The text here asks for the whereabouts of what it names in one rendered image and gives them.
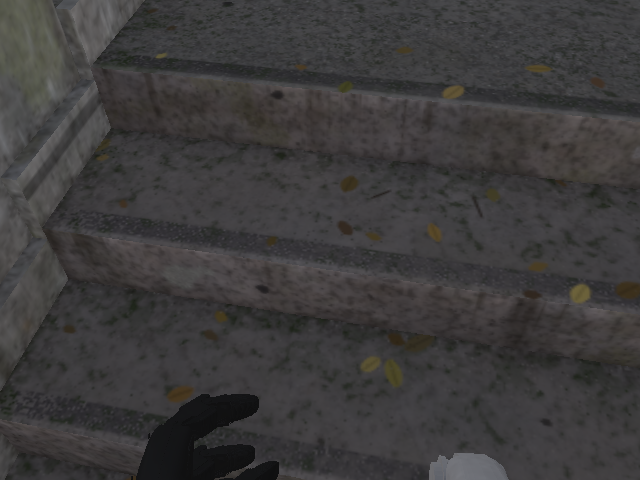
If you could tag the left robot hand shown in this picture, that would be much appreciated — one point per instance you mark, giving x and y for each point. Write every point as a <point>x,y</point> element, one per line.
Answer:
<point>170,453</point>

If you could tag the right robot thigh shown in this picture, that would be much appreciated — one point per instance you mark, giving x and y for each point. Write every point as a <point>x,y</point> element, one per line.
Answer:
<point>466,466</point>

